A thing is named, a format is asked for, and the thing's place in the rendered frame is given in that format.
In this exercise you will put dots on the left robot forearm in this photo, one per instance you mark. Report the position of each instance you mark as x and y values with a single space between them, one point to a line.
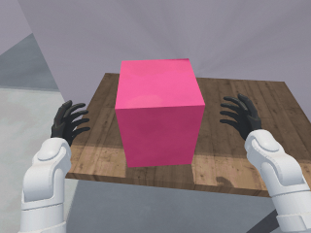
43 189

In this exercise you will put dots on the table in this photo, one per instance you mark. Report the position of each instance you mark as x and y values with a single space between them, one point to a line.
219 162

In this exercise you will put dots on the right robot forearm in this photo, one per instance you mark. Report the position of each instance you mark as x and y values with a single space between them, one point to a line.
283 179

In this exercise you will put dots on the robot right hand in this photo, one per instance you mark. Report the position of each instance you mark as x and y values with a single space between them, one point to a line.
246 115

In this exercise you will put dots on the robot left hand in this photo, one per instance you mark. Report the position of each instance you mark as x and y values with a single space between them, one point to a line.
63 124

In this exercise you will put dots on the carton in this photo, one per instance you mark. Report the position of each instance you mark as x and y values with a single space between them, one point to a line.
159 109

